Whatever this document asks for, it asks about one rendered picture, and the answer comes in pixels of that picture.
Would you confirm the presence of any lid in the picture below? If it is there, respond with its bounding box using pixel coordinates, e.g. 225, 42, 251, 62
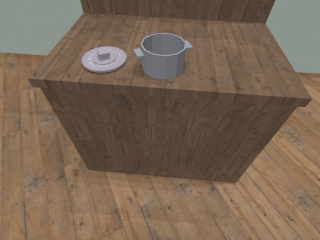
81, 46, 127, 73

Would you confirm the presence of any table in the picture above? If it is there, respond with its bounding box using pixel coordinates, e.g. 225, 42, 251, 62
28, 0, 312, 183

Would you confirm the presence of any knob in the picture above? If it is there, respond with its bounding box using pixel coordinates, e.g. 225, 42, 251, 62
96, 47, 110, 59

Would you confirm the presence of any pot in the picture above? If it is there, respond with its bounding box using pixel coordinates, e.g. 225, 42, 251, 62
133, 33, 193, 80

